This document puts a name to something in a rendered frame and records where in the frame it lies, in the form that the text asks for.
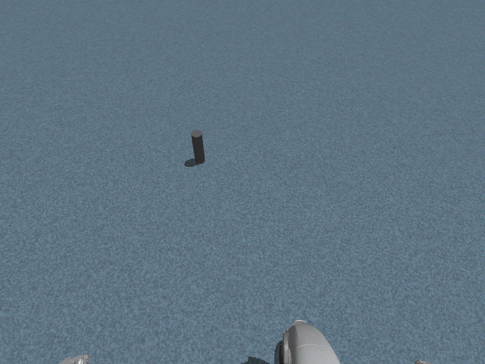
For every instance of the can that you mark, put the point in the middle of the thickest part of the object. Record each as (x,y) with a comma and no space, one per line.
(198,148)

